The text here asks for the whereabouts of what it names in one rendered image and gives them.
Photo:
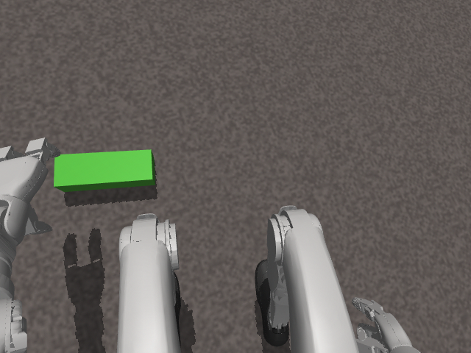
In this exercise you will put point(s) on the left robot arm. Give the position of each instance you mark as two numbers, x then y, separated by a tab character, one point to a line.
14	215

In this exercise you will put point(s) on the right robot foot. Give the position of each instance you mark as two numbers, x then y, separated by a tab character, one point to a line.
275	337

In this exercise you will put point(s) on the carton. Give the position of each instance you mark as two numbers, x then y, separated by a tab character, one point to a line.
104	170

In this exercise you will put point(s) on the right robot hand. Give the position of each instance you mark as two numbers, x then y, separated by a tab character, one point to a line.
388	333

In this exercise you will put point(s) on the left robot hand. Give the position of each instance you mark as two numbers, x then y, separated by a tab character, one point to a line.
22	176

